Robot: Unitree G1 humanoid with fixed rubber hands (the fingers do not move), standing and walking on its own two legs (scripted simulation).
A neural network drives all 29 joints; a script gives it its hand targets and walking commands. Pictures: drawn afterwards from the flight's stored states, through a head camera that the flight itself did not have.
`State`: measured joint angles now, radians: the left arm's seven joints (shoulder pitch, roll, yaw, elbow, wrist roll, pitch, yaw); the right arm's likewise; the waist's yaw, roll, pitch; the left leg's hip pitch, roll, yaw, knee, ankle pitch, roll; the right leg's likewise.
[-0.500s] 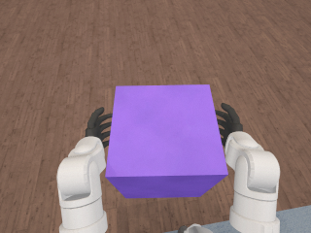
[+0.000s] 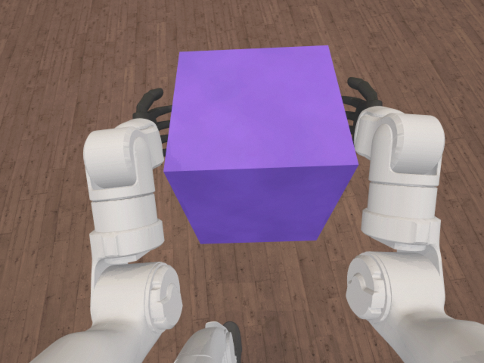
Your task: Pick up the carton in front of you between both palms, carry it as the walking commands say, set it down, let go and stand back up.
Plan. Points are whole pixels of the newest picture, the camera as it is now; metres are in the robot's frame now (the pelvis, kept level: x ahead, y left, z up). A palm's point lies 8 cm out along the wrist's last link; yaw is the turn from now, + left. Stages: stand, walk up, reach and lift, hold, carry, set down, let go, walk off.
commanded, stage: carry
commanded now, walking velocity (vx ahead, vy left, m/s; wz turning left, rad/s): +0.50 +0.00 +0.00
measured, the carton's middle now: (256, 157) +0.41 +0.01 +0.09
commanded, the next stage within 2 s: none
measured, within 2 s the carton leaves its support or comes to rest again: neither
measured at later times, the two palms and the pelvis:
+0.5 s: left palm (182, 1) +0.71 +0.14 +0.20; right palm out of the picture +0.73 -0.16 +0.20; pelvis +0.33 -0.03 +0.03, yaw +2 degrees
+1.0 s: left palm out of the picture +1.02 +0.13 +0.23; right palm out of the picture +0.99 -0.17 +0.22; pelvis +0.62 +0.01 +0.08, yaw +0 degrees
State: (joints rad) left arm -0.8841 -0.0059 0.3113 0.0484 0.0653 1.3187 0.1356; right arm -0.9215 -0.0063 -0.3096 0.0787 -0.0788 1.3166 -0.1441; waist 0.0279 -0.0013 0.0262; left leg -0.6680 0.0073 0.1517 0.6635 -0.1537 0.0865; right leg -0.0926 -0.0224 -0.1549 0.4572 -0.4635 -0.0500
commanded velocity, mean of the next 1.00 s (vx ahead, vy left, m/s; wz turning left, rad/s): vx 0.50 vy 0.00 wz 0.00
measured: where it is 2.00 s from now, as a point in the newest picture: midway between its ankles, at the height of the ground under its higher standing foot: (256, 118)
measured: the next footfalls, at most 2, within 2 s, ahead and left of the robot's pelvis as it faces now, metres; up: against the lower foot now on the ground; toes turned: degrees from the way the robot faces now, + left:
right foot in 0.42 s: +0.46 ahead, -0.11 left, +0.06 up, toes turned -3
left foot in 0.84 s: +0.71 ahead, +0.09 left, +0.09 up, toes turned +6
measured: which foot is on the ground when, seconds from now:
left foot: down 0.00-0.44, up 0.46-0.82, down 0.84-1.00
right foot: down 0.00-0.04, up 0.06-0.40, down 0.42-0.84, up 0.86-1.00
